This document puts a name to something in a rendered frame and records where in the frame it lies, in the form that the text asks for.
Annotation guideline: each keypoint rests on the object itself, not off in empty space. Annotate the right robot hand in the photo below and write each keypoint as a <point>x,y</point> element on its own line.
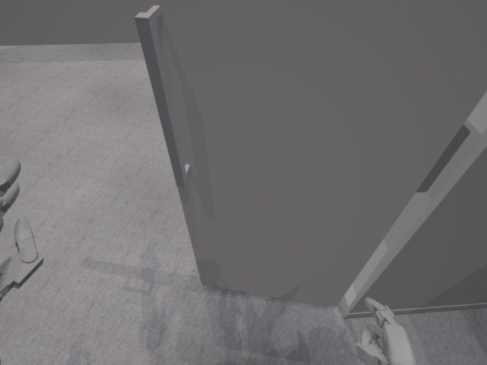
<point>393,345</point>

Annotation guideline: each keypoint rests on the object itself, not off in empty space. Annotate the fridge door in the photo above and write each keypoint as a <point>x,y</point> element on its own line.
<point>309,125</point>

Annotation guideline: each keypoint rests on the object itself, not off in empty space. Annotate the left robot hand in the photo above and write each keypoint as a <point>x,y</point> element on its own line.
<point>20,265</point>

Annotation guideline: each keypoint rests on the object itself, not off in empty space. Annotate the handle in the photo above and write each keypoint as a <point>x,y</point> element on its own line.
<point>148,35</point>

